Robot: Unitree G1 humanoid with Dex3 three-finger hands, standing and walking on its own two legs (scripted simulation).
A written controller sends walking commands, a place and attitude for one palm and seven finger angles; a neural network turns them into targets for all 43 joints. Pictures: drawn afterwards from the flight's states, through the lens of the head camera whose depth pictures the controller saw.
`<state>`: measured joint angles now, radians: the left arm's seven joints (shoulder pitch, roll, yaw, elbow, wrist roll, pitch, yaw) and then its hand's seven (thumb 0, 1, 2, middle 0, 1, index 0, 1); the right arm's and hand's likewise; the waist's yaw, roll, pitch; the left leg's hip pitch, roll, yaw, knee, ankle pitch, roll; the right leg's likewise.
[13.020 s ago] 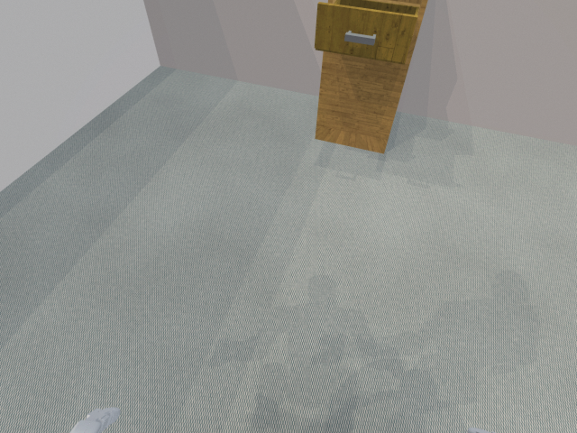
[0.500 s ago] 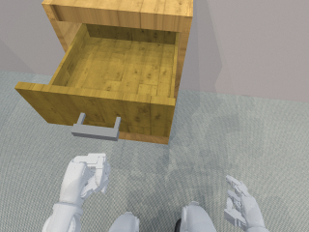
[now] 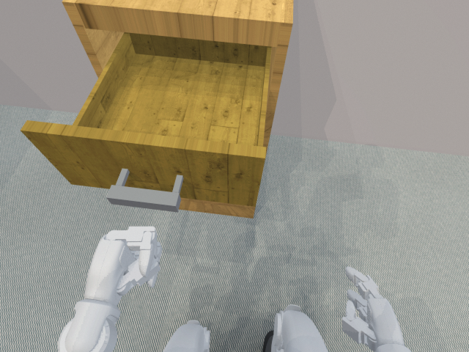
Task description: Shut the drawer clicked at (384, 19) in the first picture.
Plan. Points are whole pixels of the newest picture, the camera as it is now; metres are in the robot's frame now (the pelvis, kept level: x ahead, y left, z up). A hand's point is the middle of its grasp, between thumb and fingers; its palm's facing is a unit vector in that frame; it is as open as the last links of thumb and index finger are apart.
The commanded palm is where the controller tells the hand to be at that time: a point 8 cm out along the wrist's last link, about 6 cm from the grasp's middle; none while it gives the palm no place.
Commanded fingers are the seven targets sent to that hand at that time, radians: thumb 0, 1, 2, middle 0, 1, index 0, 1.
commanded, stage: push the drawer shut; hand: left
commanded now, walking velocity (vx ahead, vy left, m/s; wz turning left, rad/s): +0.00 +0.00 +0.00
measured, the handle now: (148, 187) +0.36 +0.16 +0.05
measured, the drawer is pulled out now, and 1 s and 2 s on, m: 0.25 0.18 0.05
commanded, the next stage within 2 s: none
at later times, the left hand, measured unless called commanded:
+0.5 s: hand (169, 232) +0.30 +0.12 +0.04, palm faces -0.13 -0.99 -0.06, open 3.1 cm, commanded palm +0.29 +0.17 +0.05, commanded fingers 0.00 0.90 0.90 -1.40 -1.60 -1.40 -1.60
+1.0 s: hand (181, 197) +0.35 +0.11 +0.04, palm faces -0.13 -0.99 -0.06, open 3.3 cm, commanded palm +0.35 +0.16 +0.05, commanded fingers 0.00 0.90 0.90 -1.40 -1.60 -1.40 -1.60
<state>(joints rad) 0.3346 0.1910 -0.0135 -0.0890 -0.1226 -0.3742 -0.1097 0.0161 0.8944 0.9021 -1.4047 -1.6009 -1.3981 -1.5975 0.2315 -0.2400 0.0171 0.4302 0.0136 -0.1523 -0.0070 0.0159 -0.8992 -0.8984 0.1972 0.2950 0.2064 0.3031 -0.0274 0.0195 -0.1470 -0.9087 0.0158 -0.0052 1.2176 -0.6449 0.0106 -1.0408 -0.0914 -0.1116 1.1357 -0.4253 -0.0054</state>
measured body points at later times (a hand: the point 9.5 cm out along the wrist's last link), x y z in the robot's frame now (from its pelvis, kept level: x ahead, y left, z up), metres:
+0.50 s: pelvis +0.00 +0.00 +0.01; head +0.11 +0.01 +0.44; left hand +0.30 +0.17 +0.04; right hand +0.17 -0.24 -0.09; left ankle -0.03 +0.11 -0.64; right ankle +0.06 -0.13 -0.64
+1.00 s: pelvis -0.01 +0.00 +0.01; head +0.10 +0.00 +0.45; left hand +0.35 +0.16 +0.05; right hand +0.13 -0.25 -0.10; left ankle -0.03 +0.11 -0.64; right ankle +0.06 -0.13 -0.64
